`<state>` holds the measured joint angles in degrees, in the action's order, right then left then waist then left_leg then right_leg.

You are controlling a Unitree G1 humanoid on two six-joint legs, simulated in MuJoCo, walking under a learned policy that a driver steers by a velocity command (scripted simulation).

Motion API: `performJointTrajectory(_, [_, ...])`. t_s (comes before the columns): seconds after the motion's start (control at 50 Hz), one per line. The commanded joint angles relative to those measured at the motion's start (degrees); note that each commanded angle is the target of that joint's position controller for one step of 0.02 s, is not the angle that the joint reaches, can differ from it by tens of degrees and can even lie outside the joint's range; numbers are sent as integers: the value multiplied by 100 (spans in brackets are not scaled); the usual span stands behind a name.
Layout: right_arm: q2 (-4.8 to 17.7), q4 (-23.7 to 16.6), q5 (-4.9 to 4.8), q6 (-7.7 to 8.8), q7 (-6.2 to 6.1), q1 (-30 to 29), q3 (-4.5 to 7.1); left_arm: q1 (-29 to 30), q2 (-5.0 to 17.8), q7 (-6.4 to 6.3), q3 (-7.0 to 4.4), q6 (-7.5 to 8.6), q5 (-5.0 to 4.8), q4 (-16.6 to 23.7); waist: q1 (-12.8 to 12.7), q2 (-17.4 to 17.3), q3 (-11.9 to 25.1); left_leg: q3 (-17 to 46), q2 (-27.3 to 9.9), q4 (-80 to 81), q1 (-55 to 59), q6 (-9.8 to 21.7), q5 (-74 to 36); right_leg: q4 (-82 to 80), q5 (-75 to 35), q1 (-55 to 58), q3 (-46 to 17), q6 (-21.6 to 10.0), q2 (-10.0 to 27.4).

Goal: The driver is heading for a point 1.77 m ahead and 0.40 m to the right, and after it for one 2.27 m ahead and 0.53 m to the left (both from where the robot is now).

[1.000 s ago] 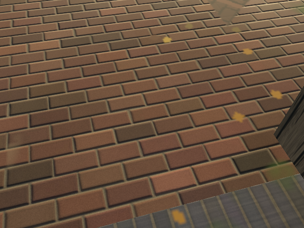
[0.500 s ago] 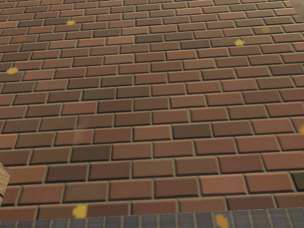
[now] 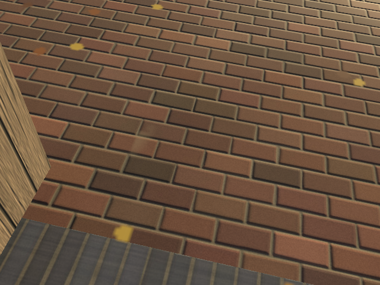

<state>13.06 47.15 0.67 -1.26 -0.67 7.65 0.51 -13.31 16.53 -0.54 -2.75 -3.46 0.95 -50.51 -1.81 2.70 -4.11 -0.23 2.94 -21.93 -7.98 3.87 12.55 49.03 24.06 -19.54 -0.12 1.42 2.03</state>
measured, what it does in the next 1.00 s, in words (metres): walks ahead: right foot, then left foot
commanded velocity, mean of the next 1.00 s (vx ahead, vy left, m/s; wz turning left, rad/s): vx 0.36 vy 0.00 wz -0.01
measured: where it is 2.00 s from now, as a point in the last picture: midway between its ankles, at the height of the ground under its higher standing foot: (219, 185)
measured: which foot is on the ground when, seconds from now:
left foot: down 0.00-0.26, up 0.28-0.70, down 0.72-1.00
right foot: up 0.00-0.24, down 0.26-0.74, up 0.76-1.00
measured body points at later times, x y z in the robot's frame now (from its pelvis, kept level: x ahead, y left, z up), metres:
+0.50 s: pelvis +0.08 -0.03 +0.00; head +0.09 -0.05 +0.45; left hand +0.02 +0.22 -0.13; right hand +0.19 -0.29 -0.14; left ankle +0.15 +0.10 -0.68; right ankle -0.01 -0.11 -0.75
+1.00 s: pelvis +0.35 +0.02 +0.00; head +0.37 +0.03 +0.45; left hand +0.44 +0.27 -0.15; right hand +0.34 -0.23 -0.14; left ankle +0.34 +0.07 -0.75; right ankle +0.40 -0.13 -0.66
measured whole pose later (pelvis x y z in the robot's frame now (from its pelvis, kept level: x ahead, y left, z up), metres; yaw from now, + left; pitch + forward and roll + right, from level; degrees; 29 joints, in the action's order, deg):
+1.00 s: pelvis +0.35 +0.02 +0.00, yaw -4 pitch -1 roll +1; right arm 12.6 57.9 1.1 5.7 0.0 20.2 2.3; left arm -12.7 13.4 1.9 -2.6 1.7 1.4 -55.4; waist 0.1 1.9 -2.9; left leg -9.6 4.5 -15.5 -4.2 6.1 11.0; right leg 62.0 9.4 -34.5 -1.9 -4.3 4.9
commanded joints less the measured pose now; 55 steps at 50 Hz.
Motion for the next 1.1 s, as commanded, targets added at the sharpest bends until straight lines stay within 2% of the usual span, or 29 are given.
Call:
performJointTrajectory(0.02, [816,-90,16,80,-54,88,144,-106,323,-22,-57,18,-14,116,145,-944,435,884,-1371,477,383,708,-2767,-391,-58,27,-44,64,-14])
performJointTrajectory(0.04, [828,-38,31,77,-58,96,137,-49,291,-41,-40,13,-13,94,182,-981,383,931,-1366,489,303,716,-2495,-643,-55,125,-32,51,-31])
performJointTrajectory(0.06, [823,45,44,73,-59,209,129,-53,256,-43,-15,23,14,57,240,-1002,470,1050,-1360,657,281,744,-1540,-893,-32,259,18,35,-54])
performJointTrajectory(0.12, [1148,288,69,-3,-31,604,276,202,424,-5,-50,141,105,106,442,-1152,106,1876,-1539,1276,299,972,1654,-905,287,-209,195,-101,-156])
performJointTrajectory(0.16, [1113,354,69,10,-2,672,306,286,365,30,-38,246,87,124,419,-953,-114,2181,-1720,1444,299,1062,2069,-1054,364,-378,161,-230,-93])
performJointTrajectory(0.2, [1091,386,47,71,20,588,340,84,238,42,-12,361,67,27,261,-779,-122,2099,-1688,1400,89,1040,1923,-1512,170,35,199,-410,-104])
performJointTrajectory(0.24, [1039,324,-33,104,46,180,361,-632,71,23,9,457,59,-296,-195,-635,-61,1601,-1321,1021,-818,800,1939,-2732,-644,1483,409,-651,-268])
performJointTrajectory(0.26, [868,256,-29,137,60,-7,332,-1116,187,-16,-31,504,73,-505,-403,-366,-16,1269,-999,411,-1663,584,2026,-3073,-568,2474,104,-746,-173])
performJointTrajectory(0.28, [437,58,-4,202,93,-287,213,-1733,566,-73,-99,567,133,-633,-639,613,143,510,-416,-1114,-2641,281,1966,-3884,749,3242,-1446,-950,978])
performJointTrajectory(0.3, [422,-130,45,249,98,-575,190,-1820,1018,-45,-211,595,46,-673,-653,1164,-296,-170,154,-2127,-3615,131,1762,-4629,1965,2945,-3180,-1365,1941])
performJointTrajectory(0.32, [793,-83,150,279,114,-521,284,-1488,811,-29,-173,603,62,-656,-362,430,-707,299,-241,-2782,-3606,166,1363,-4604,1919,2364,-3084,-1539,1998])
performJointTrajectory(0.34, [800,103,102,314,194,-141,301,-1036,571,-5,-109,647,17,-515,-40,257,-664,372,-366,-3041,-3481,151,910,-4586,1604,2265,-2669,-1421,1677])
performJointTrajectory(0.38, [804,326,126,339,290,186,315,-766,420,15,-64,744,-11,-435,167,206,-445,189,-534,-3312,-3305,26,357,-4621,419,2319,-1814,-1197,1245])
performJointTrajectory(0.44, [609,283,181,303,331,-61,268,-1180,270,40,-12,862,-33,-657,90,125,-284,-78,-627,-3548,-3448,-160,-176,-4465,-1356,2402,-1042,-1175,982])
performJointTrajectory(0.54, [429,-115,137,277,336,-1015,167,-1576,209,31,48,872,-9,-878,-110,223,-468,-474,-585,-2587,-3412,-354,-595,-4356,-3025,2148,-492,-1222,783])
performJointTrajectory(0.6, [365,-297,100,290,328,-1368,106,-1707,283,3,52,885,1,-977,-174,331,-514,-609,-467,-1734,-2940,-201,-755,-4308,-3672,2172,-347,-1216,863])
performJointTrajectory(0.64, [436,-344,96,307,291,-1312,118,-1639,346,-19,43,887,3,-1014,-69,354,-478,-652,-372,-1360,-2581,13,-671,-4154,-4321,2364,-286,-1173,993])
performJointTrajectory(0.68, [575,-189,89,350,212,-689,192,-1413,452,-41,24,889,7,-1000,283,407,-104,-690,-105,-1160,-1701,251,-395,-3363,-6074,2536,-130,-1026,1043])
performJointTrajectory(0.7, [709,43,73,388,160,46,268,-1332,516,-46,4,861,26,-995,592,401,319,-674,59,-1015,-980,367,-264,-2497,-6695,2602,-62,-943,1009])
performJointTrajectory(0.72, [827,375,93,441,101,1035,349,-1230,532,-41,-1,829,3,-969,1011,268,839,-634,61,-615,241,487,-499,-1316,-6361,2196,93,-838,838])
performJointTrajectory(0.74, [1236,568,231,479,30,1935,473,-1349,313,-15,64,820,-22,-841,1223,-237,1490,583,-1061,-483,1665,697,507,335,-4365,1047,237,-782,556])
performJointTrajectory(0.76, [1697,610,301,465,50,2072,581,-2032,-388,68,172,810,-178,-753,744,-1686,2116,3720,-2695,295,2840,1476,1273,2458,296,-937,242,-563,-608])
performJointTrajectory(0.78, [1405,574,66,437,119,1604,547,-1506,261,43,7,805,-44,-756,737,-769,1698,4050,-2449,781,2223,1344,1576,2877,233,-1353,-556,-719,-412])
performJointTrajectory(0.8, [1084,461,27,460,120,923,463,-1093,281,61,-29,827,-66,-597,458,-624,819,2949,-2337,875,1312,1177,1423,2746,-351,-1489,-473,-768,-101])
performJointTrajectory(0.82, [723,433,49,526,143,639,375,-914,165,75,-3,852,-68,-584,343,-349,432,2275,-2107,1101,594,1035,725,2441,-713,-1282,-416,-780,108])
performJointTrajectory(0.86, [394,567,51,629,100,582,266,-1009,-28,135,5,717,50,-642,51,-520,202,1268,-1712,1327,-178,711,-78,1991,-895,-767,-406,-710,310])
performJointTrajectory(0.9, [376,699,48,740,83,856,247,-993,-135,202,-6,592,66,-638,-13,-568,168,810,-1636,1464,-315,644,-534,1838,-984,-722,-362,-647,320])
performJointTrajectory(0.96, [508,804,37,809,55,1154,270,-387,-145,261,-20,489,61,-420,25,-554,-73,229,-1567,1663,-163,521,-820,1531,-1518,-1449,-267,-559,414])
performJointTrajectory(1.1, [445,959,9,797,-45,1704,194,1084,-304,347,90,543,35,157,332,-538,-262,-814,-1370,1478,472,202,-2620,-430,-2653,-1816,409,-470,204])
Keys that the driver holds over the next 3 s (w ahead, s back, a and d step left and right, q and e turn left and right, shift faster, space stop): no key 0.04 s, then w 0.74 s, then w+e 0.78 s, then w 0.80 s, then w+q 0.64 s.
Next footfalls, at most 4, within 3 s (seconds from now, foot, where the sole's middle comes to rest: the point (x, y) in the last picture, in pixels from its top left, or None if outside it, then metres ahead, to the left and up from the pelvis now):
0.26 right None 0.03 -0.11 -0.78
0.72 left None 0.38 0.08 -0.78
1.30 right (215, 238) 0.65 -0.09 -0.78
1.82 left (205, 161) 1.01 -0.05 -0.78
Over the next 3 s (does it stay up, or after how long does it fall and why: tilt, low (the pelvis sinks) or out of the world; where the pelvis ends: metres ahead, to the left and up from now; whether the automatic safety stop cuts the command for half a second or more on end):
stays up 1.37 -0.34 -0.02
